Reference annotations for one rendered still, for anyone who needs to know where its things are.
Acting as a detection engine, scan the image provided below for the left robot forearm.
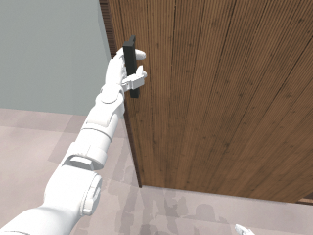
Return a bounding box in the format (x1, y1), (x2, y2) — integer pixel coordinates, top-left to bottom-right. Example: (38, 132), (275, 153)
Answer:
(43, 83), (125, 203)

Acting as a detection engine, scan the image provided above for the robot left upper arm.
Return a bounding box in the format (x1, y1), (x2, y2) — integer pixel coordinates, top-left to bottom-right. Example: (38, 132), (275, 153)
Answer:
(0, 164), (103, 235)

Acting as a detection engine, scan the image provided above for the handle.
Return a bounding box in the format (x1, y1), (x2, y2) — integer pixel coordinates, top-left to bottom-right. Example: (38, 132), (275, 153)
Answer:
(122, 35), (140, 99)

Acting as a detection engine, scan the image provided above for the left robot hand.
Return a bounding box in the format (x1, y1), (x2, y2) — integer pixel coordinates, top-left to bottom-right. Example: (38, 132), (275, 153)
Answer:
(105, 47), (147, 92)

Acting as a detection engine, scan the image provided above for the right robot hand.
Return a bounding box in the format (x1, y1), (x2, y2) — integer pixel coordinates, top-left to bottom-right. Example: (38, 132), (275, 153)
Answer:
(235, 224), (254, 235)

